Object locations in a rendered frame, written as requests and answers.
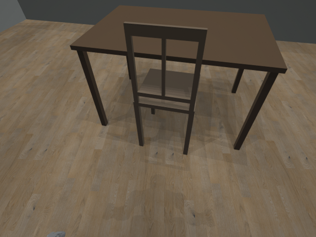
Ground chair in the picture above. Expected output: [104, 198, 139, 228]
[123, 22, 207, 155]

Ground table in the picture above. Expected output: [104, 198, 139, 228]
[70, 5, 287, 150]

